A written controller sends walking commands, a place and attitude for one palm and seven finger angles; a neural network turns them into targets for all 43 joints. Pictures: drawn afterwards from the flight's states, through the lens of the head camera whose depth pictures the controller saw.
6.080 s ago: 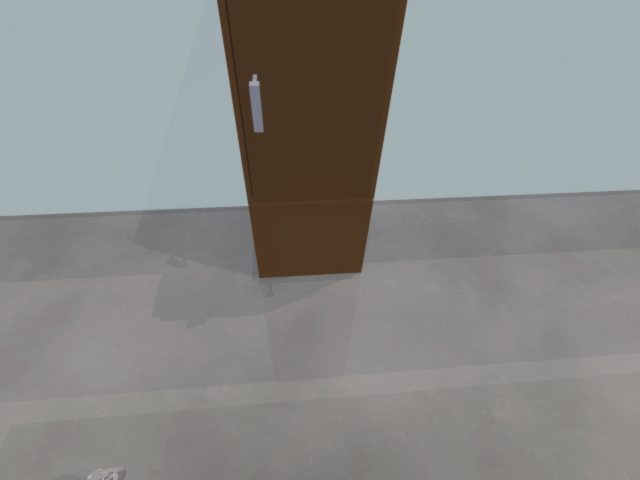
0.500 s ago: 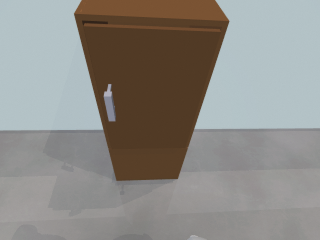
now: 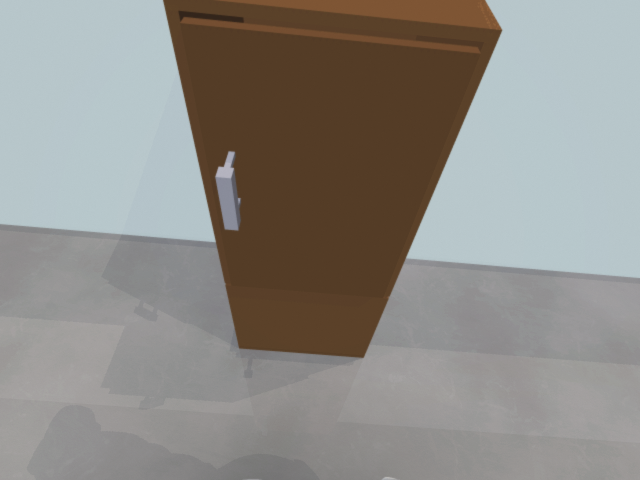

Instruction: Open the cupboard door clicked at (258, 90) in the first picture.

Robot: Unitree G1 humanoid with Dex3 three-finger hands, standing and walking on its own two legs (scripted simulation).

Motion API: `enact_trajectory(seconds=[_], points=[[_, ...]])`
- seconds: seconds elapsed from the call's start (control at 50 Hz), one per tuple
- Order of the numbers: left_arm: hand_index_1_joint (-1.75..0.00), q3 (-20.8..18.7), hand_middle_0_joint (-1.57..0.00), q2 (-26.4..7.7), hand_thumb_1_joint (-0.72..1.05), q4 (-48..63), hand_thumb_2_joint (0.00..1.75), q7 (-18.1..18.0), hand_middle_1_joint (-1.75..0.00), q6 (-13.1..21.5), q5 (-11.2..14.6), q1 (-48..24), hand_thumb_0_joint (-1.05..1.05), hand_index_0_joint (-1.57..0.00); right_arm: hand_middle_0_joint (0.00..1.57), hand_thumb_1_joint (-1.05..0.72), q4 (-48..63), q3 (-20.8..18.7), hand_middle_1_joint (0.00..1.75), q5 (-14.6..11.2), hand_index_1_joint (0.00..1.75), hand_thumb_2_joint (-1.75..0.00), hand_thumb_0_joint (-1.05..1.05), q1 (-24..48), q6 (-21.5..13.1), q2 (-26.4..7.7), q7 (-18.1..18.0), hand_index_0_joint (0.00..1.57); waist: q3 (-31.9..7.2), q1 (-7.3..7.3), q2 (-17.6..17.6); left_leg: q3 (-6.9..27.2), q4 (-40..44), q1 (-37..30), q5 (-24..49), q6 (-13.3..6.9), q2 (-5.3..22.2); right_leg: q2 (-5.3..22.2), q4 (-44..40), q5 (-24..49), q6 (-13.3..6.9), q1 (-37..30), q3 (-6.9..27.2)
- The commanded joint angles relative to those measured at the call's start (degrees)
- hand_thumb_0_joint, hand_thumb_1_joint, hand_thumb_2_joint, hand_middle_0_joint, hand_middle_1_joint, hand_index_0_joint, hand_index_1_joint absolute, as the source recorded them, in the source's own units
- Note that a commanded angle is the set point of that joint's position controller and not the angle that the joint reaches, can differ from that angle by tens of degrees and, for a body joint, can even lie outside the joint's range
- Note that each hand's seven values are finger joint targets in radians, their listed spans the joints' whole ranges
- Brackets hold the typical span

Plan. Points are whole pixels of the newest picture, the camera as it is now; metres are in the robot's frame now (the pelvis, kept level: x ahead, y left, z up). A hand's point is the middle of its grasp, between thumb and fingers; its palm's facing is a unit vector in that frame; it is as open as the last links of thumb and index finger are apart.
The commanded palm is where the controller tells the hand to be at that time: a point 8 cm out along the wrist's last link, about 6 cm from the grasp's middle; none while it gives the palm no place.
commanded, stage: come to a stop and stand still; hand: left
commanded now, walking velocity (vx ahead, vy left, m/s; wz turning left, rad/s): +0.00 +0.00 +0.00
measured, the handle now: (231, 191) +0.53 +0.18 +0.01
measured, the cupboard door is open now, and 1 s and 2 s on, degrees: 0 0 0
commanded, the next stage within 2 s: look again from close up in 0.70 s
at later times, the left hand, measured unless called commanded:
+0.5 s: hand out of the picture -0.05 +0.17 -0.16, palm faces +0.02 -0.99 -0.15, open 7.3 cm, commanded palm none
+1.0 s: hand out of the picture -0.07 +0.17 -0.17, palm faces +0.05 -0.98 -0.17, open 7.3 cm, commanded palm none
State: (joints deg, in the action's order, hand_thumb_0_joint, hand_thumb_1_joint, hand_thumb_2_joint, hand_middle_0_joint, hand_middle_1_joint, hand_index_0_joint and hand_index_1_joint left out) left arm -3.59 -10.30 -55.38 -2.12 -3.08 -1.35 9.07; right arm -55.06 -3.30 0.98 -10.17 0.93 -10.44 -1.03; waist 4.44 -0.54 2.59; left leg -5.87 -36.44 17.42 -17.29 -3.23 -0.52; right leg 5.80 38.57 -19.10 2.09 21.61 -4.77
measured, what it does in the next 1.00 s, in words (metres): steps on the spot: right foot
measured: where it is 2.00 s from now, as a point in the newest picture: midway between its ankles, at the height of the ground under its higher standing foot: outside the picture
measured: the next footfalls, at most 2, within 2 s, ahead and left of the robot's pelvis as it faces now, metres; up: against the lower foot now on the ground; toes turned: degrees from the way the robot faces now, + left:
right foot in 0.28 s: +0.01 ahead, -0.09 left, +0.00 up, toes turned +4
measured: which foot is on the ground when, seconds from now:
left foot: down 0.00-1.00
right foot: up 0.00-0.26, down 0.28-1.00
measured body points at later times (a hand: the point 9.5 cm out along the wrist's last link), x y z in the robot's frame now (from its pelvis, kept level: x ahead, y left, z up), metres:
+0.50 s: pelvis -0.03 +0.01 +0.02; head -0.02 +0.02 +0.47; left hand -0.05 +0.22 -0.15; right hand -0.01 -0.22 -0.14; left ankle +0.02 +0.07 -0.72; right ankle -0.05 -0.12 -0.72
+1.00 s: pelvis -0.04 +0.01 +0.01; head -0.04 +0.02 +0.46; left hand -0.07 +0.22 -0.15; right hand -0.05 -0.20 -0.15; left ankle +0.02 +0.07 -0.72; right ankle -0.05 -0.12 -0.72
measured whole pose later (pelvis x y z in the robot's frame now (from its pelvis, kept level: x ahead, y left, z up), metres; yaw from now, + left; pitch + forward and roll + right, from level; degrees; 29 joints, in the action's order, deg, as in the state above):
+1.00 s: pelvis -0.04 +0.01 +0.01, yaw +1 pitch -1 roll -1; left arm 0.5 -6.8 -62.2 -3.1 0.8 -1.1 20.6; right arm -61.2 0.5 1.0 -19.0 0.3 -7.6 -1.2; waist 0.7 0.7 -1.0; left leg -5.2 -30.1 18.2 -11.1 -5.2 -1.8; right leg 1.8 29.7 -16.9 0.7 11.4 -4.9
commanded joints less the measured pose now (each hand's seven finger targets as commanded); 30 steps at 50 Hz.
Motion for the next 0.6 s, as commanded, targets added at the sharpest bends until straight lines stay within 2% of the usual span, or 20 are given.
enact_trajectory(seconds=[0.0,0.02,0.04,0.06,0.1,0.14,0.16,0.2,0.22,0.24,0.26,0.28,0.3,0.32,0.4,0.46,0.58], points=[[-0.3,-0.6,-0.2,-4.1,0.9,3.1,0.9,0.3,-0.3,0.2,-0.5,3.0,0.0,-0.2,0.2,-0.9,2.8,-1.1,0.3,0.8,0.3,-0.9,0.0,-1.7,-0.6,-8.0,-0.7,0.2,-1.6,0.02,-11.4,17.5,22.5,0.4,11.9,-7.1,16.8,-2.4,20.7,-7.3,-1.2,4.8,6.1],[-0.3,-0.6,-0.2,-3.9,0.9,2.0,0.9,0.5,-0.3,0.5,-0.4,4.8,0.0,-0.2,0.2,-0.9,3.0,-0.7,0.3,0.7,0.3,-0.9,0.0,-0.7,-0.8,-7.2,-0.8,0.2,-2.6,-0.44,-9.4,14.7,21.3,-1.9,14.8,-7.0,15.5,-2.3,20.8,-5.9,-0.9,4.5,5.8],[-0.3,-0.3,-0.2,-3.5,0.9,1.2,0.9,0.5,-0.3,0.7,-0.3,6.4,0.0,-0.2,0.2,-0.9,2.9,-0.5,0.3,0.6,0.3,-0.9,0.0,-0.4,-1.0,-6.8,-0.8,0.2,-4.2,-0.6,-9.0,12.7,20.3,-5.1,18.4,-6.8,14.3,-2.3,18.9,-5.1,-0.5,4.1,5.1],[-0.3,0.1,-0.2,-3.3,0.9,0.7,0.9,0.5,-0.3,0.8,-0.2,6.8,0.0,-0.2,0.2,-0.9,2.6,-0.4,0.3,0.4,0.3,-0.9,0.0,-0.9,-1.1,-6.7,-0.8,0.2,-5.0,-0.23,-8.3,11.8,19.9,-7.2,20.3,-6.9,13.9,-2.3,16.2,-4.9,-0.2,3.2,4.4],[-0.3,0.7,-0.2,-2.8,0.9,0.2,0.9,0.4,-0.3,1.0,-0.2,6.9,0.0,-0.2,0.2,-0.9,1.7,-0.3,0.3,0.1,0.3,-0.9,0.0,-2.2,-1.1,-6.2,-0.9,0.2,-5.4,0.46,-8.1,11.6,20.1,-10.0,21.0,-7.1,13.9,-2.0,9.4,-5.5,0.0,1.3,3.3],[-0.3,1.3,-0.2,-2.3,0.9,-0.2,0.9,0.3,-0.3,1.2,-0.2,6.5,0.0,-0.2,0.2,-0.9,0.3,-0.4,0.3,0.1,0.3,-0.9,0.0,-4.0,-1.1,-6.4,-1.0,0.2,-5.5,1.47,-8.2,13.2,20.7,-12.0,20.1,-7.0,14.5,-2.0,2.4,-6.4,0.0,-1.3,2.7],[-0.3,1.4,-0.2,-2.3,0.9,-0.6,0.9,0.3,-0.3,1.3,0.0,7.3,0.0,-0.2,0.2,-0.9,-0.2,-0.3,0.3,0.1,0.3,-0.9,0.0,-4.7,-1.0,-6.6,-1.0,0.2,-6.2,1.43,-7.8,13.9,20.6,-12.5,20.1,-6.9,14.7,-2.2,-1.4,-5.9,-0.2,-3.1,2.7],[-0.3,1.7,-0.2,-2.4,0.9,-2.3,0.9,0.0,-0.3,1.8,0.0,10.1,0.0,-0.2,0.2,-0.9,-1.3,-0.2,0.3,-0.3,0.3,-0.9,0.0,-4.4,-1.1,-6.1,-0.8,0.2,-6.0,0.36,-6.7,12.9,19.1,-10.7,19.5,-5.3,13.5,-2.1,-10.7,0.2,-0.6,-8.1,2.8],[-0.3,1.7,-0.2,-2.6,0.9,-3.3,0.9,-0.2,-0.3,2.1,0.0,12.2,0.0,-0.2,0.2,-0.9,-1.6,0.0,0.3,-0.5,0.3,-0.9,0.0,-4.0,-1.2,-5.3,-0.7,0.2,-5.7,-0.54,-4.7,11.8,17.7,-8.3,15.5,-3.3,11.8,-1.5,-17.3,5.9,-0.8,-11.9,3.3],[-0.3,1.9,-0.2,-3.5,0.9,-4.1,0.9,-0.4,-0.3,2.7,0.0,12.7,0.0,-0.2,0.2,-0.9,-2.0,0.3,0.3,-0.8,0.3,-0.9,0.0,-4.2,-1.2,-4.0,-0.5,0.2,-4.6,0.03,-1.9,10.2,16.7,-5.5,10.7,-0.6,8.9,0.8,-20.2,9.7,-2.0,-13.6,7.1],[-0.3,2.1,-0.2,-4.1,0.9,-4.2,0.9,-0.5,-0.3,3.0,0.1,12.1,0.0,-0.2,0.2,-0.9,-2.0,0.6,0.3,-1.0,0.3,-0.9,0.0,-4.2,-1.2,-3.0,-0.3,0.2,-3.0,0.91,-0.6,8.8,17.1,-5.6,7.5,1.0,6.8,3.5,-20.3,10.1,-3.6,-11.2,9.5],[-0.3,2.3,-0.2,-4.3,0.9,-4.5,0.9,-0.3,-0.3,3.2,0.2,11.4,0.0,-0.2,0.2,-0.9,-2.6,0.8,0.3,-0.8,0.3,-0.9,0.0,-4.3,-1.1,-3.0,-0.1,0.2,-2.1,1.49,0.2,8.3,17.9,-7.5,6.4,1.7,6.0,3.9,-19.9,8.0,-4.2,-7.7,9.8],[-0.3,2.3,-0.2,-4.1,0.9,-4.8,0.9,-0.3,-0.3,3.6,0.0,10.8,0.0,-0.2,0.2,-0.9,-3.2,0.6,0.3,-0.5,0.3,-0.9,0.0,-4.8,-1.0,-2.8,-0.1,0.2,-3.5,1.75,4.6,7.6,16.6,-9.3,8.7,1.5,6.2,3.0,-19.9,8.9,-4.1,-7.4,9.9],[-0.3,2.5,-0.2,-3.7,0.9,-4.9,0.9,-0.3,-0.3,3.7,0.2,10.6,0.0,-0.2,0.2,-0.9,-3.9,0.6,0.3,-0.5,0.3,-0.9,0.0,-5.2,-1.0,-3.4,-0.1,0.2,-3.5,1.83,4.9,7.1,16.7,-10.3,9.3,1.5,6.4,3.0,-20.2,8.4,-3.9,-6.9,9.3],[-0.3,2.8,-0.2,-2.9,0.9,-6.1,0.9,-0.4,-0.3,3.5,0.2,11.8,0.0,-0.2,0.2,-0.9,-6.4,1.2,0.3,-0.6,0.3,-0.9,0.0,-6.0,-1.3,-3.5,-0.1,0.2,-1.1,1.33,-0.9,8.4,20.0,-9.0,5.9,1.3,7.1,1.4,-20.4,5.4,-3.0,-7.1,7.8],[-0.3,3.0,-0.2,-2.2,0.9,-7.2,0.9,-0.4,-0.3,3.3,0.3,13.4,0.0,-0.2,0.2,-0.9,-7.6,1.5,0.3,-0.4,0.3,-0.9,0.0,-6.8,-1.1,-3.4,-0.2,0.2,1.1,0.94,-3.6,9.6,22.9,-6.6,-0.9,1.5,7.3,0.8,-20.6,2.5,-2.9,-6.9,7.5],[-0.3,2.7,-0.2,-1.0,0.9,-8.4,0.9,-0.5,-0.3,2.9,0.2,15.8,0.0,-0.2,0.2,-0.9,-9.0,1.4,0.3,-0.3,0.3,-0.9,0.0,-9.1,-1.0,-2.9,-0.5,0.2,1.4,0.22,-5.5,11.7,26.2,-3.4,-7.3,1.6,7.8,-0.2,-18.6,2.4,-2.7,-8.8,5.4]])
